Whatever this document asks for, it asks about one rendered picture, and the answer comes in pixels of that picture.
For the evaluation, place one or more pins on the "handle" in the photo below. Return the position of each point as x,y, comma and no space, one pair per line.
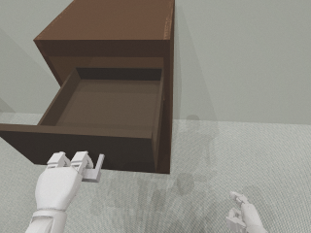
93,175

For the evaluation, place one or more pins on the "robot left hand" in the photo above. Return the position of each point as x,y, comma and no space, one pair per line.
60,183

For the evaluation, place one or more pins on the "robot left forearm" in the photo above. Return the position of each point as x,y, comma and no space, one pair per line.
47,221

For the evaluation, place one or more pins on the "robot right hand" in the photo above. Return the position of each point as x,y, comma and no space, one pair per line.
237,220

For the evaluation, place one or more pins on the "drawer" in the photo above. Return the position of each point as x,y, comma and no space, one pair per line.
110,110

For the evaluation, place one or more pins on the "cabinet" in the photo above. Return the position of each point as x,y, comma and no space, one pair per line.
116,33

